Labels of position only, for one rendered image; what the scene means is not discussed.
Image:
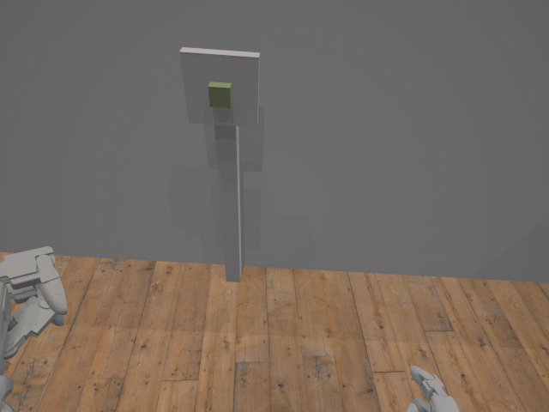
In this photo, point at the panel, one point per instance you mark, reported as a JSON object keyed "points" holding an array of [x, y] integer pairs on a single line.
{"points": [[241, 69]]}

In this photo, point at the robot right hand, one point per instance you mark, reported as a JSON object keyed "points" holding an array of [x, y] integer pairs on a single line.
{"points": [[434, 391]]}

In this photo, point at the button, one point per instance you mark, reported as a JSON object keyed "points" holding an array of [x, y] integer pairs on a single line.
{"points": [[220, 94]]}

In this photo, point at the robot left hand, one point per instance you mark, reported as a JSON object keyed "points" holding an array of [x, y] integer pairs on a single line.
{"points": [[30, 277]]}

